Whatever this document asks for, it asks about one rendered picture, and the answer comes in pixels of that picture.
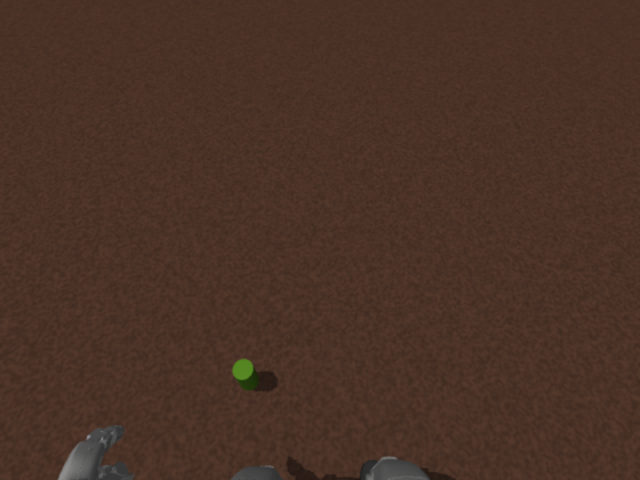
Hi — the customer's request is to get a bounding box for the can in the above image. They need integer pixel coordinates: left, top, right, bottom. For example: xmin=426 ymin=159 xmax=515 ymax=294
xmin=232 ymin=359 xmax=259 ymax=391

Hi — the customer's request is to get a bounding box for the left robot hand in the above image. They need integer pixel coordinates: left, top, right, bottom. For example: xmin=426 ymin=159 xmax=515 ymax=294
xmin=58 ymin=425 xmax=134 ymax=480

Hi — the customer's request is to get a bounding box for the right robot foot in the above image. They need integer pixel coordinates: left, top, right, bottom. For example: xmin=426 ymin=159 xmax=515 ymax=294
xmin=360 ymin=460 xmax=378 ymax=480

